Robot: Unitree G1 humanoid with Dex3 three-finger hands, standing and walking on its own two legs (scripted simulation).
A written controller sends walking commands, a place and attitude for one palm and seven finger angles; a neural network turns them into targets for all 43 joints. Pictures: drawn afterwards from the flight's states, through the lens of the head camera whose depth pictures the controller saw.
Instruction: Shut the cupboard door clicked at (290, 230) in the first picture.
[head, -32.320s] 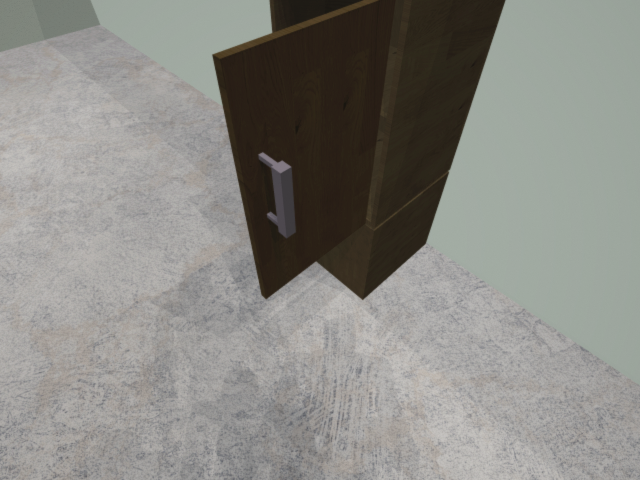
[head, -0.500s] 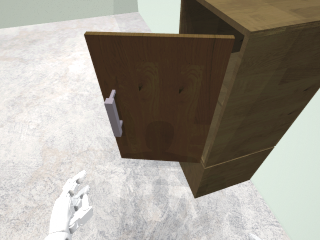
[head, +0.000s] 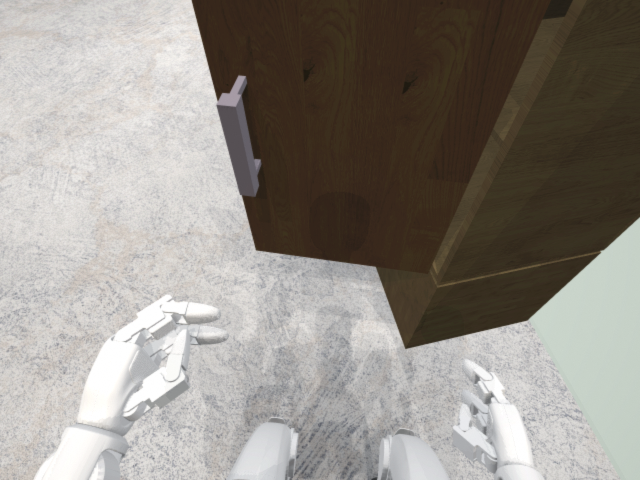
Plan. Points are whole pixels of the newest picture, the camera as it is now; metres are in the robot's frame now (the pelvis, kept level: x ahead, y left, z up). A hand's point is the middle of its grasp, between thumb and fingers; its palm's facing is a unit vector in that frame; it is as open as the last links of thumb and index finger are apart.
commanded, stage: raise the hand and make a fist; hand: left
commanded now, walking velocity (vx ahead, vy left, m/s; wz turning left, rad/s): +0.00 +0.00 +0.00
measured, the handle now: (245, 139) +0.53 +0.16 +0.10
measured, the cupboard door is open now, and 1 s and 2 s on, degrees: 68 68 68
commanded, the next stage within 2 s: bring the fist close to the handle in 1.24 s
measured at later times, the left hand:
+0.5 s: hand (157, 346) +0.23 +0.19 +0.09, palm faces -0.05 -1.00 -0.05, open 3.2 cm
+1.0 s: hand (155, 320) +0.25 +0.20 +0.10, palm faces -0.06 -1.00 -0.04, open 3.1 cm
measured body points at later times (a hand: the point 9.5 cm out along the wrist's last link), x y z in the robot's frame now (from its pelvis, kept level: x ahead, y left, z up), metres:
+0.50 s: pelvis +0.02 +0.02 +0.03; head +0.08 +0.02 +0.47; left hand +0.23 +0.25 +0.09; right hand +0.21 -0.22 -0.03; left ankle +0.04 +0.13 -0.63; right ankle +0.05 -0.11 -0.63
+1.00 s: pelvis +0.03 +0.01 +0.04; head +0.08 +0.01 +0.49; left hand +0.25 +0.25 +0.11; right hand +0.20 -0.23 -0.04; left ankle +0.04 +0.13 -0.63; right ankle +0.05 -0.11 -0.63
